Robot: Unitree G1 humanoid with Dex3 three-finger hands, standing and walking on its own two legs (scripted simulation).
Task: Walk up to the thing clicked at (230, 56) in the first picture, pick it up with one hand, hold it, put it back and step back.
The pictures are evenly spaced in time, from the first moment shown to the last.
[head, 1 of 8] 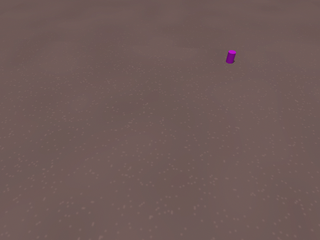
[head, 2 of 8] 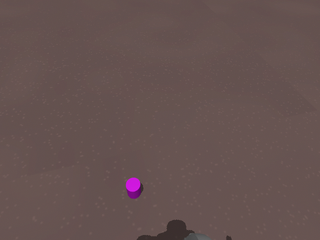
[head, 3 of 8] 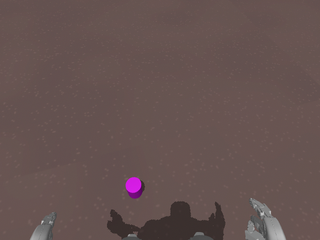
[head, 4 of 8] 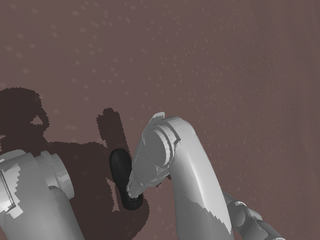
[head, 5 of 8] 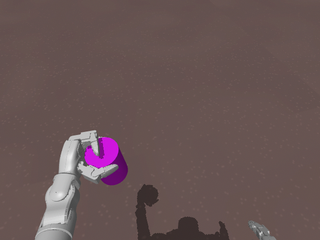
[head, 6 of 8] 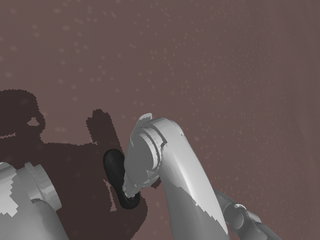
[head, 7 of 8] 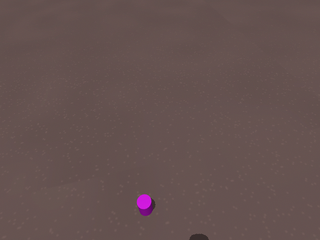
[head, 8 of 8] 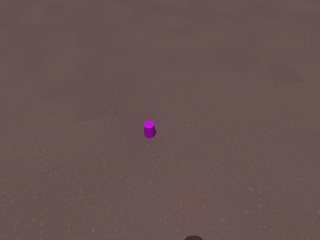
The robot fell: no
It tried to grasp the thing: yes
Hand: left
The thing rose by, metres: 0.67
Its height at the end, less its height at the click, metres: +0.00
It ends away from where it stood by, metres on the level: 0.01
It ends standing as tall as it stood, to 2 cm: yes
